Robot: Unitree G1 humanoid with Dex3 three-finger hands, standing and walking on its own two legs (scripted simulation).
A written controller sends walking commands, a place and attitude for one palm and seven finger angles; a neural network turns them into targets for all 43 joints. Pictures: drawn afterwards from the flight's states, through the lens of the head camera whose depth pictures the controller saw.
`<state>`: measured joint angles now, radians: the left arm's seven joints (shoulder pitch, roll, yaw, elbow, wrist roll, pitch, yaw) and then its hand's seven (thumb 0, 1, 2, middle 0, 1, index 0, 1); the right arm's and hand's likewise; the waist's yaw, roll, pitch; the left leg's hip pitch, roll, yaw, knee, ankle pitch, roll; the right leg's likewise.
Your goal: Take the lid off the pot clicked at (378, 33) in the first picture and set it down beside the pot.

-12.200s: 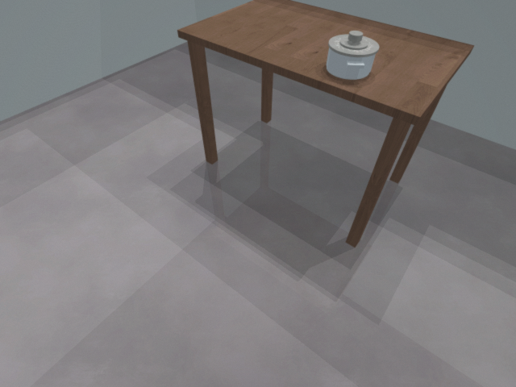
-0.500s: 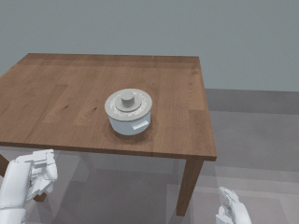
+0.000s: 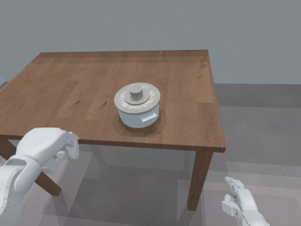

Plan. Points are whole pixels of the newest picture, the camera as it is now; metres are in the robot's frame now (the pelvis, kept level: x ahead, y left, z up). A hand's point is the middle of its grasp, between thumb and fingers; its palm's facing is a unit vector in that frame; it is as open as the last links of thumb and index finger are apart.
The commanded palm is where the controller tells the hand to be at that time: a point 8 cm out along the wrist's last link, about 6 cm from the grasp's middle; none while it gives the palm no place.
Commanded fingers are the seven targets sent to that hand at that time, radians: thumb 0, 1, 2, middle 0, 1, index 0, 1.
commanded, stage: reach forward and open the fingers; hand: left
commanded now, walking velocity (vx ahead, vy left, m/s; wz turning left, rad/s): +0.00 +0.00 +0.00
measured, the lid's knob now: (136, 91) +0.51 +0.11 +0.09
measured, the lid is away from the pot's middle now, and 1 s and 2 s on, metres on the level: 0.00 0.00 0.00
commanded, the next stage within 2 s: move the open hand above the knob in 0.56 s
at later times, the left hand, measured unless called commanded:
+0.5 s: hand (53, 139) +0.27 +0.27 +0.13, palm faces -0.12 -0.06 -0.99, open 9.8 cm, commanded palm +0.24 +0.27 +0.21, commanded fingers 0.00 -0.31 1.48 -0.85 -0.08 -0.85 -0.08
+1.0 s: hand (67, 114) +0.33 +0.25 +0.16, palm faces -0.06 -0.08 -1.00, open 10.0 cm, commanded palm +0.30 +0.24 +0.22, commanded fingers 0.00 -0.32 1.50 -0.85 -0.08 -0.85 -0.08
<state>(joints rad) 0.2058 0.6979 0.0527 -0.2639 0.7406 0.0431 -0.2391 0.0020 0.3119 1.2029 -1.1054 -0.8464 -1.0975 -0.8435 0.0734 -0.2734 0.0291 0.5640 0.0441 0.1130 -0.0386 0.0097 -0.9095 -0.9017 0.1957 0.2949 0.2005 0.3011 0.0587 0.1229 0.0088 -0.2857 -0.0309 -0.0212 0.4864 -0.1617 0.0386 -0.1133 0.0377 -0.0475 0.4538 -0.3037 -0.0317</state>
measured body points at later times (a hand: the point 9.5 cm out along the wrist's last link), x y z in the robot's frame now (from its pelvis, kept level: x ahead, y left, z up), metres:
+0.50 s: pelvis -0.02 +0.03 +0.00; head -0.02 +0.00 +0.45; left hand +0.27 +0.27 +0.19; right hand +0.19 -0.18 -0.10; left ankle +0.06 +0.09 -0.74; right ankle -0.03 -0.10 -0.74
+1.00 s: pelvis -0.02 +0.03 +0.00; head -0.02 -0.01 +0.45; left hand +0.33 +0.25 +0.22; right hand +0.19 -0.18 -0.10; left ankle +0.06 +0.09 -0.74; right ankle -0.03 -0.10 -0.74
